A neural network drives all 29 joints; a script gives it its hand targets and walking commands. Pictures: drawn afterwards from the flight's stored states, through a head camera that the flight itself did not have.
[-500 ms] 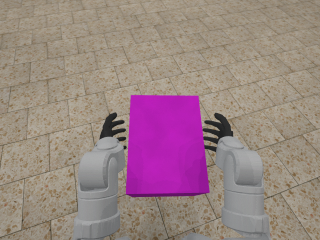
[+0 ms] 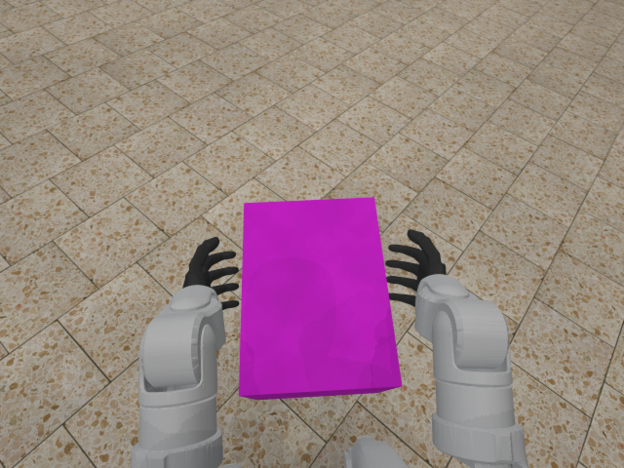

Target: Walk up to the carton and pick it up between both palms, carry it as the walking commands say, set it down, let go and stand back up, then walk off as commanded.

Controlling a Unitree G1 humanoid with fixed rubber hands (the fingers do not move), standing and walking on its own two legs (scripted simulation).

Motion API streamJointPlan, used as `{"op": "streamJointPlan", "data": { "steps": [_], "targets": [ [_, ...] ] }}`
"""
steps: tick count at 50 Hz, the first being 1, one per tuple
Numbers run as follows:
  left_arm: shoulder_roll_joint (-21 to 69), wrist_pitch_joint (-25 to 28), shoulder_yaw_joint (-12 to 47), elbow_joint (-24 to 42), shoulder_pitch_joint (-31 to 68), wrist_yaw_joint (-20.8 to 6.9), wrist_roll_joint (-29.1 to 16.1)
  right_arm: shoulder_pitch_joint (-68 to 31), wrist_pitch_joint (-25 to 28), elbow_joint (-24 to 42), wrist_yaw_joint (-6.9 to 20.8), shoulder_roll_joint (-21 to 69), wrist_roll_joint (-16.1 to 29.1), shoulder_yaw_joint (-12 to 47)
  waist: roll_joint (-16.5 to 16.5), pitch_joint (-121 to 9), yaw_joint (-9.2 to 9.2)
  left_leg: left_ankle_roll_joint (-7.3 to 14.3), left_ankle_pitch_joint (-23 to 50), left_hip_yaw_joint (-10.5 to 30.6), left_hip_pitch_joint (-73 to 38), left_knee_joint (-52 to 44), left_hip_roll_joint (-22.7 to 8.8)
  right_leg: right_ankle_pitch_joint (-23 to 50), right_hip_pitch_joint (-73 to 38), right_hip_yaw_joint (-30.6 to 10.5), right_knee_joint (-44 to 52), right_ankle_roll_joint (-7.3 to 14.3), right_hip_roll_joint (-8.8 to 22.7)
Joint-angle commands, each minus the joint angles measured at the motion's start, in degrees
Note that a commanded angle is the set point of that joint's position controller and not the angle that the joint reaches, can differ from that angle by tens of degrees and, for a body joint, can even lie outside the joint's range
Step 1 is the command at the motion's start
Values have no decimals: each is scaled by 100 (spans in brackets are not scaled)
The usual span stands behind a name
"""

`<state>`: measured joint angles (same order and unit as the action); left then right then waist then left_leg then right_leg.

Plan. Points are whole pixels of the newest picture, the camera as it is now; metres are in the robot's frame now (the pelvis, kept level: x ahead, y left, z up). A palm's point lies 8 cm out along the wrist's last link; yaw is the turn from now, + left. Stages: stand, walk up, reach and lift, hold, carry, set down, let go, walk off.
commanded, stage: carry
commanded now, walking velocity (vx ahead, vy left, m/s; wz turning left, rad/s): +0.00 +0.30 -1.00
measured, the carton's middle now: (313, 302) +0.34 +0.01 -0.04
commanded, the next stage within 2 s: none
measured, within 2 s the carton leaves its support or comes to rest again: neither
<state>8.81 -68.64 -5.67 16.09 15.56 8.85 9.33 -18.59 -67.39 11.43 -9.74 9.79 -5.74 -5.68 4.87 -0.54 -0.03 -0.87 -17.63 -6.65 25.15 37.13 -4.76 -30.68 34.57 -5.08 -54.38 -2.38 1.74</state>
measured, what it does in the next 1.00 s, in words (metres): steps to the left, turning right: right foot, then left foot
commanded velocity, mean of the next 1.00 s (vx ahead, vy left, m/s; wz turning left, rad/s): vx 0.00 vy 0.30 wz -1.00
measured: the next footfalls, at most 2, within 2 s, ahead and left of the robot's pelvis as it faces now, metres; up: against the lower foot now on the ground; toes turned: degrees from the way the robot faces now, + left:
right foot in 0.22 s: -0.02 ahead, -0.04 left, +0.00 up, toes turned -21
left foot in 0.60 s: +0.15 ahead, +0.28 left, +0.00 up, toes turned -31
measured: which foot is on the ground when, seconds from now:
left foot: down 0.00-0.24, up 0.26-0.58, down 0.60-0.94, up 0.96-1.00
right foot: up 0.00-0.20, down 0.22-0.60, up 0.62-0.92, down 0.94-1.00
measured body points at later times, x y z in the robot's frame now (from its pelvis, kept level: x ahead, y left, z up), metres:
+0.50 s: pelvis -0.01 +0.13 +0.01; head +0.05 +0.09 +0.45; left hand +0.34 +0.08 +0.07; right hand +0.20 -0.15 +0.07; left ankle +0.10 +0.30 -0.65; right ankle -0.05 -0.02 -0.72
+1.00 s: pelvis +0.08 +0.26 -0.01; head +0.08 +0.23 +0.44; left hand +0.35 +0.06 +0.08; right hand +0.12 -0.08 +0.06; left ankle +0.12 +0.32 -0.70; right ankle -0.02 +0.24 -0.72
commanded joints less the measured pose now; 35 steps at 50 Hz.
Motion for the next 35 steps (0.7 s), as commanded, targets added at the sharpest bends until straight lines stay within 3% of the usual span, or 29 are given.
{"op": "streamJointPlan", "data": {
  "steps": [1,2,3,6,8,9,10,11,12,13,14,15,16,17,19,20,21,22,24,25,26,28,29,30,31,32,33,34,35],
  "targets": [
    [5874,4,3947,492,2949,-1698,-2840,-1934,-16,319,1808,6079,2139,3554,-1725,-1717,128,1082,2942,750,-1557,-1355,-1589,-230,314,1021,-1599,239,-53],
    [6036,57,4094,642,3020,-1710,-3021,-2232,14,675,1794,6016,2145,3526,-1219,-1813,110,934,3086,246,-1968,-1076,-1375,97,498,1003,-1416,199,39],
    [6136,73,4265,892,3278,-1725,-3196,-2388,34,811,1800,6056,2177,3567,-1341,-2002,98,852,3068,-171,-2342,-882,-1258,331,393,1096,-1028,152,110],
    [5877,-35,4158,867,3356,-1735,-3214,-2081,19,629,1696,5908,2051,3463,-1580,-1996,29,886,2567,-340,-2064,-848,-1308,567,-442,1118,237,225,153],
    [5707,-181,3793,-54,2566,-1737,-2970,-1927,-80,387,1626,5677,2041,3553,-1375,-1999,82,1090,1896,-207,-1878,-856,-1424,476,-925,1282,935,351,29],
    [5680,-252,3648,-428,2323,-1766,-2855,-1840,-102,223,1623,5641,2025,3511,-1687,-1965,71,1021,1757,-294,-1655,-733,-1432,595,-1157,1212,1236,382,80],
    [5809,-281,3510,-676,2225,-1801,-2738,-2022,-131,127,1633,5688,2070,3644,-1132,-1873,-13,982,1623,-371,-1515,-298,-1371,695,-1458,1165,1940,471,91],
    [5774,-307,3398,-886,2123,-1847,-2602,-1739,-169,-144,1646,5647,2031,3634,-593,-1691,-97,580,1504,-673,-1049,280,-1123,1870,-2042,827,3120,544,337],
    [5678,-293,3264,-1077,1964,-1877,-2449,-2086,-206,-146,1665,5741,2119,3772,134,-1585,-193,187,686,-617,340,1241,-921,2946,-3006,-415,3418,758,1152],
    [5751,-235,3194,-1022,2102,-1909,-2474,-2526,-201,-56,1703,5797,2211,3838,1356,-1587,11,-276,-1804,-489,2049,2319,-363,5996,-4093,-2472,2828,1074,2682],
    [5891,-116,3187,-914,2117,-1913,-2504,-2923,-244,285,1757,5915,2358,3896,1866,-1646,-125,-398,-1868,466,2263,2688,-283,7051,-3946,-2850,2671,1827,2611],
    [6008,-79,3169,-752,2248,-1895,-2473,-3195,-204,382,1767,5993,2531,3983,1090,-1707,-140,-493,-1722,636,2264,3227,-260,6233,-3795,-2579,2859,1681,2211],
    [6000,-46,3186,-506,2541,-1921,-2554,-3215,-148,294,1734,6170,2606,3978,408,-1686,-109,-535,-1329,753,2299,3453,-205,4962,-3566,-1911,2960,1296,1985],
    [6109,-6,3262,-159,2971,-1905,-2643,-2997,-114,282,1685,6228,2503,4030,167,-1492,-62,-624,-805,815,2247,3320,-216,4275,-3290,-1586,3042,1085,1691],
    [6015,106,3308,143,2883,-1842,-2588,-2991,-91,665,1645,6302,2557,4102,319,-1716,-44,-663,-275,744,1992,3213,-174,4247,-3102,-1143,2883,928,1275],
    [5887,125,3269,210,2881,-1845,-2626,-2936,-116,601,1616,6258,2542,4103,600,-1716,-53,-690,-250,624,1799,3002,-30,4478,-3006,-958,2818,889,1113],
    [6003,127,3329,313,3082,-1812,-2690,-3174,-69,847,1580,6205,2585,4089,473,-1904,-59,-732,-301,601,1614,2884,-7,4715,-2951,-903,2694,867,1055],
    [5915,86,3304,290,2885,-1782,-2692,-3066,-89,974,1539,6136,2594,4064,635,-1989,-59,-740,-377,520,1451,2630,129,4846,-2873,-969,2670,886,1062],
    [5757,95,3221,336,2667,-1695,-2521,-2983,-111,1067,1505,6015,2558,4053,890,-2037,-113,-670,-447,451,955,1857,200,4165,-2489,-950,2812,828,971],
    [5702,41,3216,173,2453,-1659,-2474,-2609,-151,903,1487,5863,2495,3917,1036,-2007,-150,-639,-462,368,989,1524,328,4131,-2544,-1288,2752,912,1029],
    [5621,8,3196,236,2486,-1639,-2351,-2481,-203,621,1506,6007,2419,3849,858,-2189,-147,-530,-394,486,517,1173,284,3845,-2311,-1429,2743,881,1108],
    [5573,-39,3166,63,2172,-1622,-2229,-2184,-246,414,1562,6005,2413,3776,1140,-2110,-78,-470,-473,280,-191,94,476,3484,-1827,-1299,2636,684,814],
    [5508,-91,3184,-69,2122,-1640,-2188,-2025,-255,247,1597,5954,2301,3702,969,-2142,31,-387,-134,119,-745,-807,544,2932,-1502,-1081,2466,502,640],
    [5433,-107,3142,-212,2041,-1681,-2110,-2032,-275,225,1633,5890,2228,3650,798,-2267,168,-281,-1,-137,-1708,-1539,387,2760,-1030,-716,1926,325,302],
    [5718,-121,3323,-255,2100,-1707,-2262,-2143,-246,229,1667,5875,2178,3586,-509,-2272,171,-11,457,948,-2527,-1912,-777,1758,-285,-45,854,112,-287],
    [5595,-117,3326,-336,1912,-1684,-2237,-2197,-238,184,1705,5870,2173,3621,-2071,-2345,-12,538,3237,1954,-2715,-1213,-2080,-623,564,741,-701,-94,-778],
    [5599,-90,3538,209,2394,-1667,-2338,-1782,-155,45,1735,5997,2002,3521,-3407,-2168,94,1300,3394,1749,-2236,-1392,-2247,-998,916,957,-1164,47,-263],
    [5776,-85,3663,165,2917,-1693,-2489,-2194,-117,98,1773,5989,2056,3434,-2834,-1836,139,1242,2949,1601,-1689,-1643,-1970,-656,769,825,-1986,173,-213],
    [5894,-57,3760,295,3278,-1708,-2680,-2316,-131,67,1783,6110,2075,3418,-1990,-1705,130,1108,3032,1052,-1740,-1521,-1701,-295,677,973,-2024,199,-162]
  ]
}}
